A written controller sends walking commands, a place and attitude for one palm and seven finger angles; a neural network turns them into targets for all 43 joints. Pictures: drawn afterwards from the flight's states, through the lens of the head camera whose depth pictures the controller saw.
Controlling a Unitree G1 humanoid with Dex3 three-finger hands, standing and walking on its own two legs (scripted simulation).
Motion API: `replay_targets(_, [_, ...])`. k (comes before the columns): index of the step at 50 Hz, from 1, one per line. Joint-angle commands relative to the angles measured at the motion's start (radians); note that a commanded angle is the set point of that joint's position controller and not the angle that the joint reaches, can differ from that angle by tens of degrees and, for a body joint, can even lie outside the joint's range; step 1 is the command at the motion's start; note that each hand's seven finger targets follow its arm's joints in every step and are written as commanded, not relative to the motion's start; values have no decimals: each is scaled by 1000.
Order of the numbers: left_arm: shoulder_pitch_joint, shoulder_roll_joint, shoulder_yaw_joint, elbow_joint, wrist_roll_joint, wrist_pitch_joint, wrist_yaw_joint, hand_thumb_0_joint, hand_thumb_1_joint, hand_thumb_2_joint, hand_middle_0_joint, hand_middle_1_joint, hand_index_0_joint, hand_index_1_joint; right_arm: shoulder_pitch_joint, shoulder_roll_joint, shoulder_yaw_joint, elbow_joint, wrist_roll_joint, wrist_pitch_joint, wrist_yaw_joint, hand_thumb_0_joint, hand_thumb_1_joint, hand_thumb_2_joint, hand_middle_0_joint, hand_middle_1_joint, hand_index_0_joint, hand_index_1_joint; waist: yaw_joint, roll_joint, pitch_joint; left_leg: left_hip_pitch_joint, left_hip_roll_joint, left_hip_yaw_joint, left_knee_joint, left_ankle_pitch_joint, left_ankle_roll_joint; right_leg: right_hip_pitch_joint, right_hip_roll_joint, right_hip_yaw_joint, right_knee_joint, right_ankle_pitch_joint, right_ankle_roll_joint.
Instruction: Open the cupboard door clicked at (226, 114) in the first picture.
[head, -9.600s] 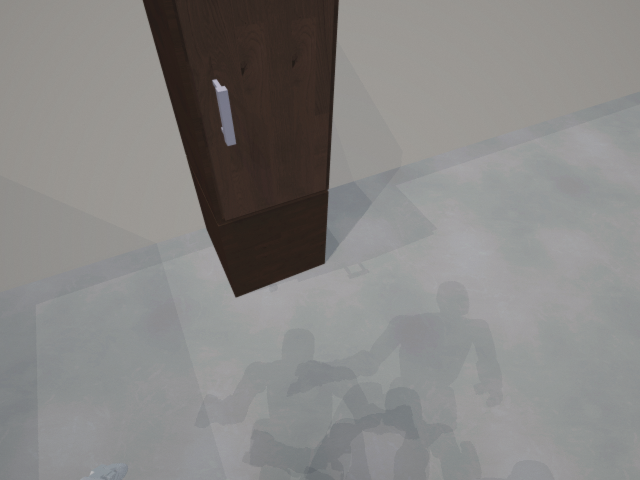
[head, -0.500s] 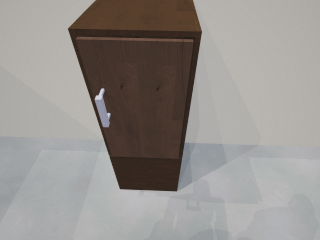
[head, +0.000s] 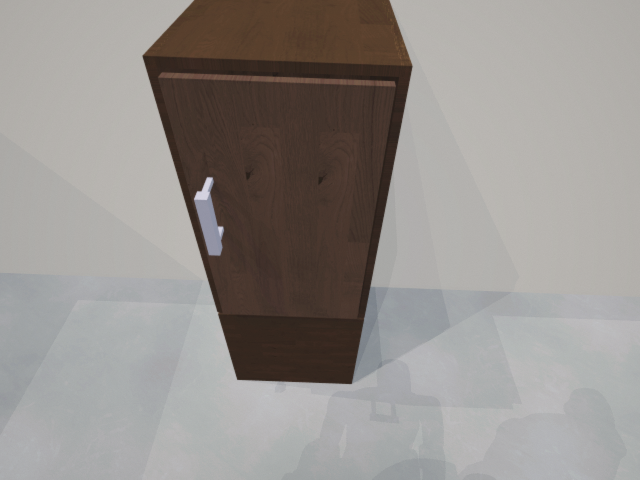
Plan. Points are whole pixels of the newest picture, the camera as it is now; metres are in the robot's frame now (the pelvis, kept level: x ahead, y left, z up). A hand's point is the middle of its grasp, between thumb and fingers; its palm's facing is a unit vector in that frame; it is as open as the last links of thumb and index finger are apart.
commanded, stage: look again from close up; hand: left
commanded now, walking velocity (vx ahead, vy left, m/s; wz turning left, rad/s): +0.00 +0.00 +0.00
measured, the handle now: (212, 217) +0.54 +0.23 +0.01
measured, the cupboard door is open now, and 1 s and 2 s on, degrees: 0 0 0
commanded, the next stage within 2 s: raise the hand with hooked fingers in 0.14 s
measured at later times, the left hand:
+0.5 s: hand (190, 416) +0.20 +0.17 -0.01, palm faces +0.14 -0.99 -0.08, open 7.6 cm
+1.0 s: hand (183, 436) +0.18 +0.18 -0.03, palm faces -0.11 -0.99 -0.06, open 10.6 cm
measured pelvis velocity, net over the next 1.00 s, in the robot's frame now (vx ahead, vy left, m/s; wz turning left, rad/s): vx -0.04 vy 0.00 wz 0.05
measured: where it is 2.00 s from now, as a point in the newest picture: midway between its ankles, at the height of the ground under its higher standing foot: outside the picture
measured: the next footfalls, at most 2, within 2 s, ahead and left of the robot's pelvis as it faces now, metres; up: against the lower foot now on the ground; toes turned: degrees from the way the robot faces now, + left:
none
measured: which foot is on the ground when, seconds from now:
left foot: down 0.00-1.00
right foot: down 0.00-1.00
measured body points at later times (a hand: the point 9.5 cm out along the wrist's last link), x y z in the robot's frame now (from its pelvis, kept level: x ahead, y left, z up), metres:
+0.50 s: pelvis -0.01 +0.02 -0.03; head -0.01 -0.01 +0.42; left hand +0.19 +0.22 +0.00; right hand +0.12 -0.25 -0.13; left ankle +0.01 +0.10 -0.74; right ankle -0.02 -0.07 -0.74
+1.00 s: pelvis -0.04 +0.00 -0.09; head +0.03 +0.00 +0.35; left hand +0.18 +0.24 -0.03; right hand +0.17 -0.19 -0.18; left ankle +0.01 +0.10 -0.74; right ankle -0.02 -0.07 -0.74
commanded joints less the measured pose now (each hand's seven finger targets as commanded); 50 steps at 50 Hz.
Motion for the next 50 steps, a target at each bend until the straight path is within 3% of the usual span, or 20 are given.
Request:
replay_targets(1, [93, 75, 12, -13, 1, -13, 2, 0, 900, 900, -200, -300, -200, -300, 66, -87, -12, -16, 3, -9, -8, 0, -900, -900, 200, 300, 200, 300, 3, 8, 119, -36, 112, -123, -85, 60, 20, -74, -154, 164, -93, 121, 13])
replay_targets(11, [90, 69, 12, -13, 2, -11, 1, 0, 900, 900, -200, -300, -200, -300, 58, -94, -15, -18, 3, -11, -8, 0, -900, -900, 200, 300, 200, 300, 1, -4, 109, -26, 116, -131, -99, 67, 25, -77, -153, 160, -83, 115, 14])
replay_targets(12, [128, 109, 11, 13, 17, -30, 38, 0, 900, 900, -200, -300, -200, -300, -67, -138, -16, -96, 13, -14, 5, 0, -900, -900, 200, 300, 200, 300, 40, 21, 203, -116, 105, -86, 104, 94, -12, -140, -205, 221, -103, 459, 66])
replay_targets(13, [-586, 273, 4, -1544, -205, -215, 16, 0, 877, 890, -202, -315, -202, -315, -52, -360, -56, -495, 44, -153, -29, 0, -900, -900, 200, 300, 200, 300, -134, 217, -315, 203, 6, -97, -16, 159, 15, -63, -117, 124, 7, 278, 46])
replay_targets(14, [-308, 235, 34, -1353, -135, -156, 71, 0, 853, 880, -203, -330, -203, -330, -134, -250, -13, -423, 52, -248, -50, 0, -900, -900, 200, 300, 200, 300, -33, 333, -306, 206, 42, -87, -40, 201, 6, -67, -62, 68, 63, 103, 13])
replay_targets(15, [-270, 188, 15, -1277, -141, -109, 120, 0, 830, 870, -205, -345, -205, -345, -125, -251, -36, -382, 63, -280, -56, 0, -900, -900, 200, 300, 200, 300, -56, 257, -222, 104, 51, -105, -50, 70, -15, -137, -57, 32, 78, 11, 24])
replay_targets(16, [58, -26, -87, -977, -153, -12, 108, 0, 807, 860, -207, -360, -207, -360, -92, -207, -35, -362, 75, -276, -37, 0, -900, -900, 200, 300, 200, 300, -48, 135, -83, 6, 59, -142, -61, -44, -1, -194, -66, -7, 77, -3, 32])
replay_targets(18, [-52, -27, -152, -1239, -189, -61, 79, 0, 760, 840, -210, -390, -210, -390, -119, -268, -40, -467, 93, -306, -49, 0, -900, -900, 200, 300, 200, 300, -60, 19, -10, -59, 48, -155, -7, -133, 12, -246, -65, 3, 60, -78, 46])
replay_targets(21, [-75, -58, -196, -1186, -175, -181, 37, 0, 690, 810, -215, -435, -215, -435, -114, -297, -48, -535, 55, -345, -49, 0, -900, -900, 200, 300, 200, 300, -99, -226, 25, -158, 1, -160, 147, -137, 21, -423, -58, 19, 94, -204, 64])
replay_targets(22, [-47, -50, -146, -1070, -169, -227, 14, 0, 667, 800, -217, -450, -217, -450, -120, -293, -65, -540, 39, -343, -43, 0, -900, -900, 200, 300, 200, 300, -88, -306, 56, -238, 1, -162, 203, -151, 11, -506, -57, 10, 133, -244, 65])
replay_targets(24, [150, -12, -34, -948, -197, -346, -73, 0, 620, 780, -220, -480, -220, -480, -155, -293, -85, -583, 23, -336, -17, 0, -900, -900, 200, 300, 200, 300, -1, -391, -6, -389, -6, -143, 295, -128, -10, -528, -60, 20, 217, -245, 60])
replay_targets(26, [336, 63, 93, -944, -227, -453, -187, 0, 573, 760, -223, -510, -223, -510, -196, -286, -102, -642, 18, -301, 30, 0, -900, -900, 200, 300, 200, 300, 89, -248, -117, -427, -33, -106, 359, -10, -36, -428, -63, 29, 342, -6, 36])
replay_targets(28, [336, 171, 225, -975, -212, -538, -256, 0, 527, 740, -227, -540, -227, -540, -233, -277, -121, -696, 13, -256, 53, 0, -900, -900, 200, 300, 200, 300, 118, -88, -233, -468, -40, -78, 435, 91, -39, -387, -66, 33, 474, 211, 24])
replay_targets(30, [329, 229, 252, -1093, -174, -515, -235, 0, 480, 720, -230, -570, -230, -570, -252, -263, -121, -751, 10, -196, 62, 0, -900, -900, 200, 300, 200, 300, 152, 112, -281, -460, -41, -53, 454, 143, -33, -378, -62, 59, 525, 252, 11])
replay_targets(33, [178, 178, 175, -1342, -178, -484, -183, 0, 410, 690, -235, -615, -235, -615, -259, -241, -104, -836, 18, -141, 63, 0, -900, -900, 200, 300, 200, 300, 96, 201, -312, -415, -29, -62, 479, 133, -16, -453, -47, 67, 523, 204, 13])
replay_targets(36, [-12, 183, 176, -1505, -210, -555, -157, 0, 340, 660, -240, -660, -240, -660, -183, -236, -100, -819, 10, -136, 37, 0, -900, -900, 200, 300, 200, 300, -6, 103, -328, -444, 3, -113, 552, 69, 7, -555, -29, 82, 514, 138, 40])
replay_targets(40, [-184, 147, 60, -1533, -255, -662, -272, 0, 247, 620, -247, -720, -247, -720, -178, -255, -69, -764, 19, -192, 4, 0, -900, -900, 200, 300, 200, 300, -101, 90, -275, -499, 18, -151, 631, -33, 17, -683, -24, 112, 489, -19, 48])
replay_targets(43, [-142, 207, 92, -1366, -281, -604, -376, 0, 177, 590, -252, -765, -252, -765, -158, -278, -64, -735, 37, -222, -20, 0, -900, -900, 200, 300, 200, 300, -110, 1, -270, -583, 19, -143, 647, -125, 20, -652, -37, 146, 430, -142, 66])
replay_targets(47, [-35, 339, 266, -1213, -317, -362, -443, 0, 83, 550, -258, -825, -258, -825, -199, -289, -57, -775, 71, -196, -38, 0, -900, -900, 200, 300, 200, 300, 1, -28, -353, -621, -5, -116, 585, -122, 20, -454, -76, 208, 351, -203, 87])
replay_targets(50, [-2, 364, 383, -1256, -366, -241, -382, 0, 13, 520, -263, -870, -263, -870, -241, -259, -52, -802, 71, -169, -47, 0, -900, -900, 200, 300, 200, 300, 66, -14, -413, -550, -9, -122, 520, -47, 12, -329, -87, 194, 344, -85, 100])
